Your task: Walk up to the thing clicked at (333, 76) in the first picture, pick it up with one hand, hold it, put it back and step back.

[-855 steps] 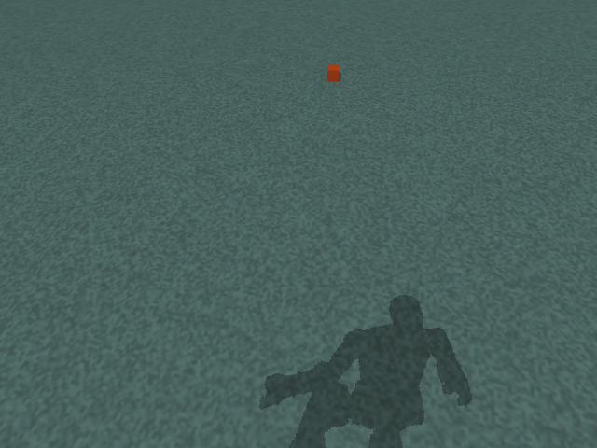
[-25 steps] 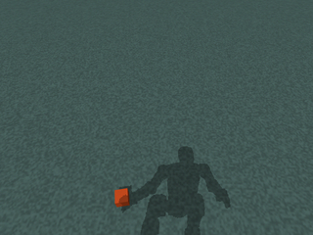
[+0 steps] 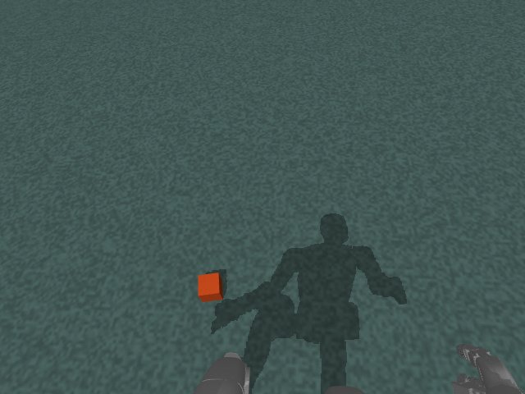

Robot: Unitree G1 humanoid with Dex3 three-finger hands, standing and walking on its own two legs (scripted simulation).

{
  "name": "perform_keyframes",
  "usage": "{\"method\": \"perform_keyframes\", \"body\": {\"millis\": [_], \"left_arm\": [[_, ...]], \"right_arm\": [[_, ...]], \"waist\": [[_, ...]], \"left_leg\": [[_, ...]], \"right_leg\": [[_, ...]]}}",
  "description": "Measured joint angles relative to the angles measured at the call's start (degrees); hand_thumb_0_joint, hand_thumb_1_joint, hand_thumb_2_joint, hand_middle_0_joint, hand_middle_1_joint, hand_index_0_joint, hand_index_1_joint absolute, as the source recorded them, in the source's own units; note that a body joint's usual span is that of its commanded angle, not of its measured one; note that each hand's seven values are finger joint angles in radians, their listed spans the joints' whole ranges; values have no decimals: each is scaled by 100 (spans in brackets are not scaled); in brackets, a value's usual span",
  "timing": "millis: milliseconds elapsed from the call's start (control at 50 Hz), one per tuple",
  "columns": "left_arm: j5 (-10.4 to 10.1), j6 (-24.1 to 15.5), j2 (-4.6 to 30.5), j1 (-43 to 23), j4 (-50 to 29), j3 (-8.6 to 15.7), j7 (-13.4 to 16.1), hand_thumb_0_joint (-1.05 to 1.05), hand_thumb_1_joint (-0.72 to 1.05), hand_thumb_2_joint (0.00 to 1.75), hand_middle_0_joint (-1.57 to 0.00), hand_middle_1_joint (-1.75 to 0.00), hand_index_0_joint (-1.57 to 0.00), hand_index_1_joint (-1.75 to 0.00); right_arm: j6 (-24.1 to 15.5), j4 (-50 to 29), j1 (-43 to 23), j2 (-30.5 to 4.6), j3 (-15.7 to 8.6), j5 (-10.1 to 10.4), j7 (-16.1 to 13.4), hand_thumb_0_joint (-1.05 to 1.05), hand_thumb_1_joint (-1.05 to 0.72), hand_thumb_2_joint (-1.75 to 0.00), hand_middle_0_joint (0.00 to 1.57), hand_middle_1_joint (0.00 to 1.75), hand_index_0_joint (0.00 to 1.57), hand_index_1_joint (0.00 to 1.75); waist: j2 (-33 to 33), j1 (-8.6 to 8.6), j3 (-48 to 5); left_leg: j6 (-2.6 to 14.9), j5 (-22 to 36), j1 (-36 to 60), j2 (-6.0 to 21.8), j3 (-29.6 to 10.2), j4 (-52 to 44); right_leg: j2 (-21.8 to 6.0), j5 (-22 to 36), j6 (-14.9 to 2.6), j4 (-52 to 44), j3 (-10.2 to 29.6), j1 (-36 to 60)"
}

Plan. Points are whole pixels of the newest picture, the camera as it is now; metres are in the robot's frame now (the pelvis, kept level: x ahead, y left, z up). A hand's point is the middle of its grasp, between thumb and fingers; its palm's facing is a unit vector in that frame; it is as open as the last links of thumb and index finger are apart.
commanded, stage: walk up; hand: left
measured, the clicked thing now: (210, 287) +0.50 +0.28 -0.72
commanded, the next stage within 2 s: stand in 1.52 s
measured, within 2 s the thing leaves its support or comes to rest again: neither
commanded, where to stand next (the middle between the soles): +0.10 +0.02 m, yaw +2 degrees
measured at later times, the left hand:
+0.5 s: hand out of the picture +0.02 +0.32 -0.14, palm faces +0.09 -0.91 -0.39, open 7.3 cm
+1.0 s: hand out of the picture +0.12 +0.31 -0.14, palm faces -0.01 -0.92 -0.39, open 7.3 cm
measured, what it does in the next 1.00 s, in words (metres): steps on the spot: left foot, then right foot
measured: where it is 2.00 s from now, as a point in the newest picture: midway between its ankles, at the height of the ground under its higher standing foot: outside the picture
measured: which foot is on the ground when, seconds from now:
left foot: up 0.00-0.36, down 0.38-1.00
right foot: down 0.00-0.40, up 0.42-0.64, down 0.66-1.00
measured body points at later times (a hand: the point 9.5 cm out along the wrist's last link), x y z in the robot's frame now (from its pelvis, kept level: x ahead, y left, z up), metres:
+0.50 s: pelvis +0.02 +0.04 +0.01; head +0.04 +0.05 +0.46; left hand +0.01 +0.37 -0.12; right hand +0.17 -0.25 -0.10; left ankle +0.04 +0.16 -0.72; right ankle +0.00 -0.10 -0.69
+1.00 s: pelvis +0.01 +0.04 +0.00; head +0.06 +0.04 +0.45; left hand +0.12 +0.36 -0.12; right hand +0.11 -0.27 -0.12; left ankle +0.04 +0.16 -0.72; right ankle +0.06 -0.09 -0.72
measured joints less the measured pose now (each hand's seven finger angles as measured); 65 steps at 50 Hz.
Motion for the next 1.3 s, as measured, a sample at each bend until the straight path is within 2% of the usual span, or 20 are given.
{"method": "perform_keyframes", "body": {"millis": [20,60,100,220,320,360,400,420,460,500,600,660,680,720,780,840,960,1080,1160,1300], "left_arm": [[23,-15,-48,92,14,-20,7,0,91,90,-20,-30,-21,-30],[32,-54,-168,219,66,-50,32,0,91,90,-20,-30,-21,-30],[47,-119,-240,314,50,-58,42,0,91,90,-20,-30,-21,-30],[-17,-438,-221,604,-363,-25,45,0,90,90,-21,-30,-21,-30],[-34,-492,22,879,-589,0,-11,0,90,90,-21,-30,-21,-30],[-48,-425,137,953,-601,-18,-24,0,90,90,-21,-30,-21,-30],[-93,-324,244,966,-565,-37,-5,0,90,90,-20,-30,-21,-30],[-119,-253,269,926,-509,-42,20,0,90,90,-20,-30,-21,-30],[-148,-147,270,831,-395,-94,57,0,91,90,-20,-30,-21,-30],[-184,-134,265,753,-333,-137,65,0,91,90,-20,-30,-21,-30],[-209,-205,176,579,-256,-215,18,0,91,90,-20,-30,-21,-30],[-184,-223,159,437,-240,-213,24,0,91,90,-20,-30,-21,-30],[-165,-233,149,374,-219,-204,33,0,91,90,-20,-30,-21,-30],[-152,-233,100,244,-188,-222,31,0,91,90,-20,-30,-21,-30],[-147,-224,58,73,-208,-286,9,0,91,90,-20,-30,-21,-30],[-149,-195,38,-134,-234,-310,19,0,91,90,-20,-30,-21,-30],[-178,-147,177,-438,-212,-242,21,0,91,90,-20,-30,-21,-30],[-163,-130,182,-465,-84,-230,-16,0,91,90,-20,-30,-21,-30],[-131,-125,77,-440,28,-256,-40,0,91,90,-20,-30,-21,-30],[-130,-94,-86,-499,171,-275,-65,0,91,90,-20,-30,-21,-30]], "right_arm": [[24,-14,58,3,-10,11,19,0,-91,-90,20,30,20,30],[15,-34,214,-31,-30,64,69,0,-91,-90,20,30,20,30],[-8,-24,440,-51,-21,65,108,0,-91,-90,20,30,20,30],[66,145,1038,-19,5,-78,281,1,-91,-90,20,30,20,30],[-88,9,995,54,5,-63,384,1,-91,-90,20,30,20,30],[-202,-119,916,79,-9,-24,379,1,-91,-90,20,30,20,30],[-338,-235,820,129,-36,-18,322,1,-91,-90,20,30,20,30],[-387,-278,765,183,-29,-36,278,1,-91,-90,20,30,20,30],[-442,-374,732,254,31,0,244,1,-91,-90,20,30,20,30],[-459,-427,707,315,112,28,207,1,-91,-90,20,30,20,30],[-451,-460,554,338,238,40,153,0,-90,-90,20,30,20,30],[-377,-459,438,311,263,108,128,0,-90,-90,20,30,20,30],[-341,-439,390,295,262,145,118,0,-90,-90,20,30,20,30],[-261,-373,317,258,236,215,91,0,-90,-90,20,30,20,30],[-187,-252,278,201,194,229,77,0,-91,-90,20,30,20,30],[-208,-115,318,152,171,206,89,0,-91,-90,20,30,20,30],[-202,129,465,218,187,135,137,1,-91,-90,20,30,20,30],[-153,236,512,206,165,133,135,1,-91,-90,20,30,20,30],[-160,287,495,142,143,137,141,1,-91,-90,20,30,20,30],[-238,460,534,137,171,108,181,1,-91,-90,20,30,20,30]], "waist": [[-21,47,-8],[50,42,-20],[118,10,-63],[165,28,-202],[-9,93,-156],[-95,104,-162],[-259,110,-146],[-362,123,-135],[-406,74,-209],[-436,50,-264],[-377,4,-296],[-326,7,-232],[-290,18,-194],[-164,-20,-138],[-141,-44,-92],[-168,-78,-12],[-280,-110,80],[-260,-200,39],[-211,-247,-23],[-221,-224,-138]], "left_leg": [[13,-258,-68,-190,-163,445],[10,-313,-122,-441,-405,1141],[-18,-299,-5,-493,-403,1396],[-27,-465,649,-256,-199,854],[62,-428,863,-50,161,-20],[88,-41,1038,-44,324,-629],[88,735,1239,-152,479,-1101],[84,718,1254,-211,554,-1033],[125,566,1255,-215,564,-932],[151,531,1356,-190,582,-1000],[143,442,1447,-71,654,-972],[90,243,1316,4,684,-621],[62,168,1261,44,689,-482],[44,101,1177,115,619,-348],[110,-48,1087,-21,546,-322],[103,306,1089,-94,604,-500],[107,305,1077,-20,696,-529],[34,389,1097,48,701,-616],[61,436,1121,21,706,-742],[58,725,1246,-31,758,-1157]], "right_leg": [[-31,44,-15,-46,48,2],[-56,210,-21,-319,26,98],[-80,338,-31,-578,-63,211],[-205,401,-7,-965,-425,573],[-358,369,99,-1049,-518,762],[-426,238,171,-844,-502,708],[-573,-34,178,-280,-403,509],[-568,-224,122,103,-193,351],[-339,-706,18,878,134,16],[-165,-844,-20,1343,315,-226],[-171,-426,53,573,181,-285],[-168,380,29,-198,62,-71],[-139,646,94,-284,62,-53],[-71,584,154,-219,2,-93],[-121,518,174,-128,47,-227],[-185,547,227,-100,119,-318],[-103,645,147,-133,208,-380],[-36,738,142,-202,212,-383],[-48,816,128,-298,230,-380],[-78,1051,187,-675,307,-289]]}}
